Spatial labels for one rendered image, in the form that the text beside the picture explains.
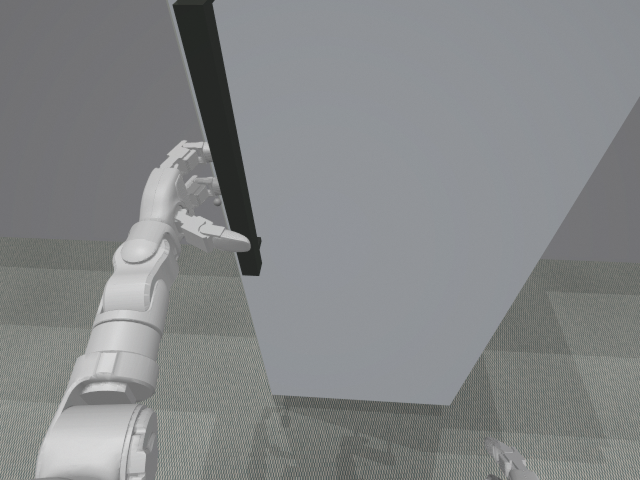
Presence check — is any left robot upper arm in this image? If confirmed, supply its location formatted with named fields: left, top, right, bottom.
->
left=31, top=403, right=158, bottom=480

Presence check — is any fridge door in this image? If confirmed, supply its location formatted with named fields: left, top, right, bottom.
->
left=168, top=0, right=640, bottom=406

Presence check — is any robot left hand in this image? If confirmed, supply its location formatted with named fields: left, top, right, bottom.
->
left=139, top=140, right=251, bottom=253

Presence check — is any handle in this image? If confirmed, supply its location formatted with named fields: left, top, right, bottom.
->
left=173, top=0, right=262, bottom=276

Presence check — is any robot right hand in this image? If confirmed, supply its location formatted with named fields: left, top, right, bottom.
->
left=484, top=437, right=540, bottom=480

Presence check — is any robot left forearm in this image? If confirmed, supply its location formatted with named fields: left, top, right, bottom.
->
left=35, top=220, right=181, bottom=479

